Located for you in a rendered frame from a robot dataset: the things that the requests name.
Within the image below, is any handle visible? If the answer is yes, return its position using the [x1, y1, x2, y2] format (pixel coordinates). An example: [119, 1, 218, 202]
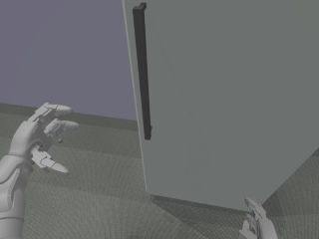
[133, 2, 153, 140]

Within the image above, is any fridge door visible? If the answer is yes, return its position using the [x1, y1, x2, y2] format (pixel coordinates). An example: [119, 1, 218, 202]
[124, 0, 319, 212]

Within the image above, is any robot left forearm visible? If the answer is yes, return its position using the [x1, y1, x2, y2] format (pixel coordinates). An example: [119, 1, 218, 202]
[0, 154, 34, 239]

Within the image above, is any left robot hand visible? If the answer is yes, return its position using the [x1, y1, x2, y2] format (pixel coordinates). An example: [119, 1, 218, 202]
[8, 103, 80, 176]

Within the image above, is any right robot hand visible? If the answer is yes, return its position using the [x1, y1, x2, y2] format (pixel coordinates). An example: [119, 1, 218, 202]
[239, 197, 278, 239]

